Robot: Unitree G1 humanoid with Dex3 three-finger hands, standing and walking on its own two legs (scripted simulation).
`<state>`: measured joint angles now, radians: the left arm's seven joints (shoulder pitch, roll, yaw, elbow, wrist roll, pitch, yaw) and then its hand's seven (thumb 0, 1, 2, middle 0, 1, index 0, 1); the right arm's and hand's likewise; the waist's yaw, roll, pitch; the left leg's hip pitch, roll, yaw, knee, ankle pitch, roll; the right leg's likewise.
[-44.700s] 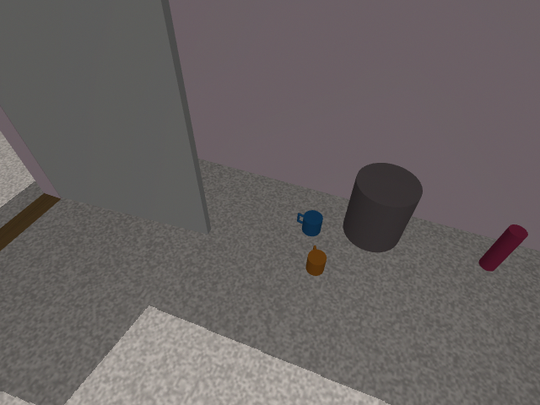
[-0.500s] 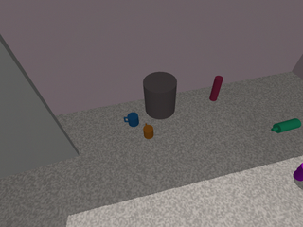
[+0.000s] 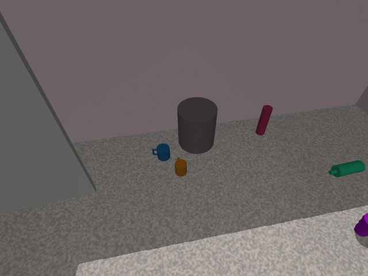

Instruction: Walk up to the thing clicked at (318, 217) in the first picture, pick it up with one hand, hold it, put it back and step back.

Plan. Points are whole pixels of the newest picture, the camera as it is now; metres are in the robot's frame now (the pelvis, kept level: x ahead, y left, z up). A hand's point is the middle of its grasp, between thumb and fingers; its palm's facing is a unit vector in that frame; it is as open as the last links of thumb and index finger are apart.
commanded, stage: step back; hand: left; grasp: from above
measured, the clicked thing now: (161, 152) +1.09 +0.23 -0.72
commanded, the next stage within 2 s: stand in 0.46 s
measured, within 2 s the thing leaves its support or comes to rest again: neither
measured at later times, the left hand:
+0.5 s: hand out of the picture +0.11 +0.29 -0.16, palm faces +0.02 -0.93 -0.35, open 7.4 cm
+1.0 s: hand out of the picture +0.13 +0.28 -0.14, palm faces -0.02 -0.94 -0.34, open 7.4 cm
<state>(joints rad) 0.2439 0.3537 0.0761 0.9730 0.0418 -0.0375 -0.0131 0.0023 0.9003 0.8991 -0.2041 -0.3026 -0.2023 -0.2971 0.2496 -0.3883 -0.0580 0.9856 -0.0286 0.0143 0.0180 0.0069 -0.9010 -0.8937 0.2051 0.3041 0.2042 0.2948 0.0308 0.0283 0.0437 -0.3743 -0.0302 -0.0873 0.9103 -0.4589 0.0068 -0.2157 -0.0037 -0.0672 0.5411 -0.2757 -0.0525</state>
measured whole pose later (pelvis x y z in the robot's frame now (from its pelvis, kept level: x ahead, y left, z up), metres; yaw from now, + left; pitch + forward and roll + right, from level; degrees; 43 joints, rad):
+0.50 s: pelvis +0.05 +0.03 +0.00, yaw +1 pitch -2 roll -1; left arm 0.15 0.37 0.03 1.04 0.01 -0.01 0.00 0.00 0.90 0.90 -0.20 -0.30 -0.20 -0.30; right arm 0.06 -0.32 -0.01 1.03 -0.01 -0.01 0.01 0.01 -0.90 -0.89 0.21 0.30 0.21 0.30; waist 0.03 0.00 0.07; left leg -0.30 0.04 0.00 0.56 -0.23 -0.02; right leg -0.17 -0.02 -0.03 0.54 -0.34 0.02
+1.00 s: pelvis +0.05 +0.03 +0.01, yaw +0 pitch -4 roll +0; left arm 0.10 0.36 0.00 1.12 0.01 -0.01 -0.01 0.00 0.90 0.90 -0.20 -0.30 -0.20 -0.30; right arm 0.09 -0.35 -0.01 1.15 -0.01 -0.01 0.02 0.01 -0.90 -0.89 0.20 0.30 0.20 0.29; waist -0.01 0.00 0.06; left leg -0.17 0.03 0.02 0.34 -0.11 -0.02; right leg -0.05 -0.02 -0.02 0.34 -0.23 0.02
